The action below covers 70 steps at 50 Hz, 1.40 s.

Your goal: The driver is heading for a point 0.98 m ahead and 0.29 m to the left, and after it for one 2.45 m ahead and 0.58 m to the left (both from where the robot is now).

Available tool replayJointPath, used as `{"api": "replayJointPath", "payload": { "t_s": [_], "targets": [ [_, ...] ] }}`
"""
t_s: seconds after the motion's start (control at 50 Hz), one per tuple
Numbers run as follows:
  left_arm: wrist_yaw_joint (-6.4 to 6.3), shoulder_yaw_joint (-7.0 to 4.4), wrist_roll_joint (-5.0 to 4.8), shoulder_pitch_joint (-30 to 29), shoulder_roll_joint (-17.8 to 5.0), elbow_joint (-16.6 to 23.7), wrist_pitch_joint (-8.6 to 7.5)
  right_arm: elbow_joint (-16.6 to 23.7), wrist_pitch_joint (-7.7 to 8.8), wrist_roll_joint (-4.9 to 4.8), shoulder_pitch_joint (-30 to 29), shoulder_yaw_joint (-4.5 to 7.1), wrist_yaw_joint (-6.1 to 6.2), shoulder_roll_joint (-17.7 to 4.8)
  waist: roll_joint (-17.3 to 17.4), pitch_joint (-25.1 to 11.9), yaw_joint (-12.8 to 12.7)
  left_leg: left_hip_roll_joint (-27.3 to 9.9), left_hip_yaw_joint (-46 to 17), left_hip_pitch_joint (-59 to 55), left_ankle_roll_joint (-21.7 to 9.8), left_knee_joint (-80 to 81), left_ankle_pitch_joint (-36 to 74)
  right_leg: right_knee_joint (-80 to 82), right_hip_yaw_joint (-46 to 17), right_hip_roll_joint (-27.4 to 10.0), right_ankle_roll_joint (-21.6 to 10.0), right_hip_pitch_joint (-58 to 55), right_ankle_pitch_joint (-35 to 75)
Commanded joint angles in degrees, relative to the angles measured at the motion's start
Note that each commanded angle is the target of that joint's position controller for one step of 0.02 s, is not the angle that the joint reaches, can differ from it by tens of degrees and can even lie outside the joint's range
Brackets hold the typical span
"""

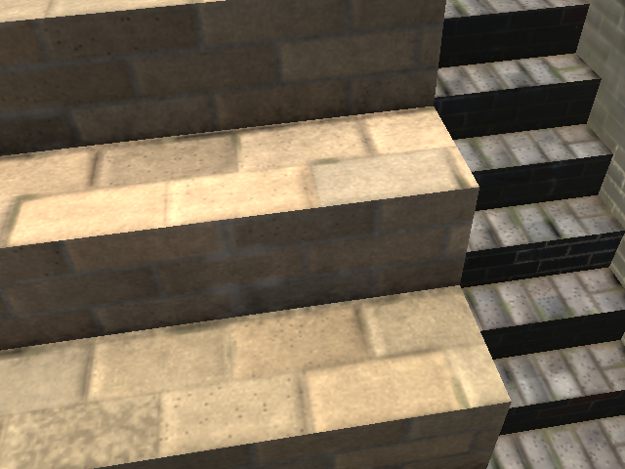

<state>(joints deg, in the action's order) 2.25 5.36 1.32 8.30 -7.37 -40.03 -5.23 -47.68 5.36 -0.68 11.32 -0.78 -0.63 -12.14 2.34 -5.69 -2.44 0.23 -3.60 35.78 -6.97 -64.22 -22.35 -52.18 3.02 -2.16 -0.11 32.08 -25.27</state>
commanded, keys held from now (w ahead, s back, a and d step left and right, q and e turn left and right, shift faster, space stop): w+q+shift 0.46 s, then w+shift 0.10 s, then w+e+shift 0.44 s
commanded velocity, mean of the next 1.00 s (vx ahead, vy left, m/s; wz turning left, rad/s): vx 0.80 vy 0.14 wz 0.29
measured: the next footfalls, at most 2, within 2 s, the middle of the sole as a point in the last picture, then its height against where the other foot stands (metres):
left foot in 0.44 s outside the picture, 0.22 m higher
right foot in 0.94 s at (116, 448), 0.21 m higher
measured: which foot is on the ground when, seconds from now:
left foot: up 0.00-0.42, down 0.44-0.96, up 0.98-1.00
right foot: down 0.00-0.48, up 0.50-0.92, down 0.94-1.00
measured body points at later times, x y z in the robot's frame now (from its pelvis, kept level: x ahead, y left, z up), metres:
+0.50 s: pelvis +0.13 +0.18 +0.09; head +0.13 +0.18 +0.54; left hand +0.07 +0.44 -0.05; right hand +0.43 +0.08 +0.04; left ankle +0.18 +0.29 -0.47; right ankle +0.08 -0.11 -0.61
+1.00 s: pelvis +0.30 +0.36 +0.32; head +0.26 +0.40 +0.77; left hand +0.24 +0.61 +0.17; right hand +0.55 +0.17 +0.29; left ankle +0.18 +0.33 -0.34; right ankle +0.36 +0.33 -0.26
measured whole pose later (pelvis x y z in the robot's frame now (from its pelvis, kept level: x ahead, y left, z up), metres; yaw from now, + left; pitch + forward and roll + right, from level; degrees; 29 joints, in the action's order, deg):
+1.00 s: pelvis +0.30 +0.36 +0.32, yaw +15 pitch -6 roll -5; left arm -4.2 -1.2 1.8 24.8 -14.9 -44.1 2.2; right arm -30.2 -4.0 1.6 9.9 -3.8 3.4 -17.6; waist -1.2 2.4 -3.8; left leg 0.6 8.1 7.6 8.8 -55.8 -12.4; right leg -82.7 12.4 7.2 -9.4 38.2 -41.9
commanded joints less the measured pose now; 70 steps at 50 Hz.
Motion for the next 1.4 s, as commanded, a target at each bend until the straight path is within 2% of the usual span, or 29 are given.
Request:
{"api": "replayJointPath", "payload": {
  "t_s": [0.02,0.1,0.36,0.38,0.44,0.46,0.48,0.5,0.52,0.58,0.7,0.74,0.78,0.82,0.92,0.96,0.98,1.0,1.06,1.12,1.18,1.2,1.24,1.28,1.32,1.34,1.36,1.38,1.4],
  "targets": [
    [-2.70,-5.05,3.69,12.67,-16.47,-0.53,-1.93,9.83,4.33,-1.18,-9.46,-1.15,-3.43,3.72,-11.81,-8.88,-3.10,4.85,-11.12,39.24,0.86,-52.79,8.66,39.03,-59.70,-27.75,-13.57,-39.23,-16.10],
    [-3.39,-2.14,2.52,4.56,-5.69,-2.49,-0.82,16.28,1.25,-0.25,-14.23,-2.60,-4.19,2.55,-4.38,3.21,2.71,0.11,-3.37,40.94,3.28,-70.21,7.63,31.96,-19.83,-19.28,-10.07,-18.10,-1.82],
    [-3.31,-7.03,1.91,11.52,-16.29,-11.19,1.26,24.56,-5.31,-1.59,-24.89,-5.96,-1.32,6.15,-8.53,6.38,2.98,-11.55,4.11,46.39,2.83,-51.45,7.50,54.66,9.22,-22.85,-9.15,-27.26,7.87],
    [-3.27,-7.85,-0.60,8.45,-18.56,-12.25,1.82,26.67,-4.71,-2.28,-28.63,-7.38,-2.58,6.54,-12.24,7.35,5.10,-11.75,8.63,29.67,0.39,-29.95,-3.59,63.05,16.04,-20.31,-8.83,-17.92,14.12],
    [-2.29,-9.54,-1.67,9.71,-26.09,-11.17,2.25,17.69,-4.73,-1.61,-4.91,1.23,-2.27,-7.69,-16.61,-13.12,12.73,7.53,19.25,-10.78,-0.66,-18.38,-12.75,35.11,17.53,-17.81,-14.76,-28.80,110.09],
    [-2.68,-10.15,-1.66,4.92,-28.72,-7.19,2.90,16.56,-3.81,-1.53,2.50,3.76,-3.21,-11.33,-21.42,-15.03,16.51,9.80,7.53,-16.08,-1.45,0.87,-7.55,18.41,14.20,-17.45,-14.19,-30.79,113.31],
    [-3.09,-8.99,-1.78,3.34,-20.07,-2.90,2.26,13.56,-4.50,1.10,11.52,6.93,-2.84,-20.19,-4.46,-16.56,15.14,-1.20,-30.80,-32.72,-9.17,19.51,-12.33,-4.36,8.19,-11.12,-7.67,-6.58,79.03],
    [-0.40,-8.15,0.15,-3.57,-15.17,-1.35,0.01,10.63,-4.95,3.92,15.67,7.64,-0.51,-23.32,11.25,-21.36,13.42,-6.13,-60.61,-34.85,-4.34,47.28,-25.55,-35.48,-4.90,2.54,-5.34,4.17,23.48],
    [1.83,-7.14,0.07,-10.78,-6.12,3.75,-0.83,10.05,-5.03,4.35,11.79,2.77,0.83,-16.02,11.58,-16.42,8.44,-7.79,-53.92,-27.63,7.49,48.81,-21.68,-56.67,-17.17,3.28,-6.10,12.94,18.90],
    [3.52,-2.40,1.41,-11.65,4.03,7.34,-3.26,4.08,-4.11,3.73,8.19,-1.76,-0.97,0.57,7.57,0.89,-0.01,-4.95,-32.05,-10.00,8.74,33.74,-17.07,-74.41,-15.94,2.36,-10.21,27.65,18.79],
    [2.63,0.00,-4.39,-1.91,3.27,2.53,-2.42,-0.02,-0.54,5.44,6.17,-4.01,-0.90,6.84,0.23,5.88,-2.84,-11.19,-14.00,-18.16,9.75,33.37,1.43,-103.36,-20.03,12.16,-10.52,54.46,23.23],
    [-3.30,-3.18,-4.54,6.53,-3.62,-4.65,1.01,8.97,-2.62,4.72,-3.95,-2.32,-0.09,-1.69,1.29,15.10,-0.71,-11.52,-2.34,-19.22,4.77,43.11,13.80,-104.57,-8.03,13.41,-1.84,56.31,4.75],
    [-7.47,-5.67,-3.81,1.33,-8.75,-0.64,4.17,13.35,-2.65,4.81,-8.06,-2.91,-0.30,-0.13,4.01,21.03,0.96,-5.08,8.96,-0.81,4.79,52.03,14.32,-82.03,-0.05,11.70,2.52,40.84,8.15],
    [-7.57,-5.76,-4.98,4.12,-5.82,-1.94,7.59,13.85,-2.50,4.62,-6.30,-3.24,1.09,-0.04,4.70,16.43,3.28,-8.30,11.42,0.46,2.88,59.10,15.25,-80.66,5.59,9.26,2.61,29.47,17.53],
    [-8.71,-6.37,-2.89,16.40,-7.56,-1.69,9.87,17.81,-8.15,1.59,-3.49,-0.74,5.34,-14.70,5.33,-2.11,-3.70,-10.69,19.08,-29.36,7.28,44.94,118.37,-32.70,15.69,10.42,-2.47,-6.45,5.84],
    [-6.69,-8.79,-2.67,27.58,-14.22,-2.42,9.74,22.22,-9.34,-0.02,-5.85,-0.02,6.82,-17.71,-6.78,-1.07,-8.62,-4.81,18.09,-46.54,15.81,12.61,52.52,9.09,0.43,1.28,-6.57,-5.44,19.46],
    [-5.64,-7.17,3.36,22.76,-11.95,-1.62,6.28,32.79,-8.60,2.66,-15.42,-0.07,4.90,-14.63,-27.88,6.55,-5.11,8.34,8.77,-29.30,24.85,-24.43,-0.68,7.99,-18.46,4.93,-10.07,-4.58,36.62],
    [-4.04,-2.50,5.89,17.86,-1.29,-0.21,1.63,38.10,-5.41,3.18,-14.47,-2.02,2.12,-8.06,-24.52,1.74,2.52,8.14,-6.56,-17.17,27.34,-42.57,-12.21,7.45,-32.82,4.04,-9.33,-2.71,34.89],
    [-4.63,-6.85,-3.23,11.35,-7.70,5.71,-1.30,38.69,-4.78,4.72,-8.42,-1.44,1.86,-6.25,9.22,8.30,4.34,6.23,-18.33,-1.49,25.24,-46.48,-15.52,-0.48,-44.37,5.07,-14.91,7.98,6.66],
    [-7.71,-6.96,-4.94,0.40,-5.15,10.50,0.62,32.59,-3.92,4.24,9.74,-1.99,-0.41,-4.66,9.54,7.07,11.91,-0.31,-14.33,-10.57,17.48,-6.11,-31.54,-16.11,-30.34,7.80,-7.05,19.40,15.77],
    [-8.10,-11.51,-5.19,5.65,-12.40,12.24,7.20,27.95,-1.06,2.58,-4.60,-3.48,-3.20,-0.71,30.22,9.94,1.89,-5.51,-5.46,-31.58,8.55,36.23,58.27,-48.41,-2.30,15.65,5.39,32.92,-17.70],
    [-7.59,-12.02,-5.84,6.86,-13.85,12.04,8.13,25.28,-2.89,1.31,-9.96,-4.36,-2.62,3.80,11.55,19.56,-0.68,-5.31,6.46,-21.99,10.57,67.32,42.93,-51.59,-2.46,15.53,0.78,24.73,-17.27],
    [-4.35,-12.73,-3.70,14.57,-17.06,13.55,9.08,25.51,-3.76,3.33,-21.45,-1.02,0.92,-4.77,8.54,11.57,-14.06,-6.14,14.71,-28.49,13.51,68.30,104.21,-52.00,4.89,20.99,-0.17,12.70,-21.61],
    [-3.10,-10.33,5.54,18.84,-15.90,13.80,5.94,25.42,1.16,1.24,-16.22,6.95,2.00,-25.74,9.42,-9.95,-14.74,-9.52,11.59,-61.35,19.80,9.18,193.78,-11.39,11.65,19.87,-0.35,14.31,-30.43],
    [0.24,-8.76,3.09,25.26,-14.58,1.97,-0.35,29.34,-1.85,-5.42,-11.18,7.63,5.37,-27.41,-40.64,-24.42,-11.03,-1.05,4.62,-20.37,27.17,-14.46,96.01,-9.25,-4.28,16.18,-15.18,-28.06,32.75],
    [0.83,-8.24,-0.17,20.17,-11.66,1.31,0.12,29.71,-1.71,-3.89,-11.94,4.92,3.71,-20.21,-48.37,-24.13,-6.43,5.78,2.96,-9.26,27.50,-15.14,22.58,-7.88,-11.41,11.82,-16.28,-35.20,43.92],
    [-2.43,-8.59,-2.86,15.81,-7.26,2.13,3.01,30.21,-0.40,-0.63,-16.56,3.20,1.37,-17.00,-48.08,-17.47,-6.39,6.35,-3.86,-5.59,25.84,-15.20,-8.60,-15.83,-20.54,10.55,-14.90,-23.14,42.74],
    [-3.61,-7.72,-3.61,12.95,-2.75,4.67,3.92,30.56,0.54,1.58,-18.91,1.57,-0.17,-12.95,-29.12,-9.25,-7.22,5.29,-7.43,-7.50,24.01,-11.14,-13.14,-23.81,-21.28,12.82,-12.50,-7.77,35.95],
    [-5.20,-7.23,-5.82,1.26,-0.37,7.82,3.54,28.96,1.23,1.22,-8.43,0.15,-0.83,-6.76,-13.33,0.76,3.94,-2.63,-11.15,-18.21,21.77,20.05,-1.84,-40.07,-15.68,17.51,-5.74,12.89,33.55]
  ]
}}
